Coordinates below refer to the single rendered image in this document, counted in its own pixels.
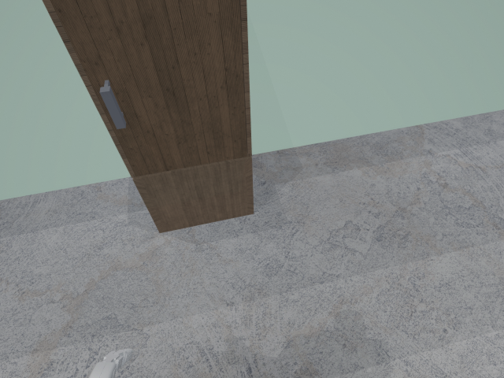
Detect handle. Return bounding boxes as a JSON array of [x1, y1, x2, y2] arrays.
[[99, 80, 126, 129]]

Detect cupboard door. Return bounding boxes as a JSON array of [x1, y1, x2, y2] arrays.
[[50, 0, 247, 176]]

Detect left robot hand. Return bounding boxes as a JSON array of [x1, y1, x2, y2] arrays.
[[88, 348, 133, 378]]

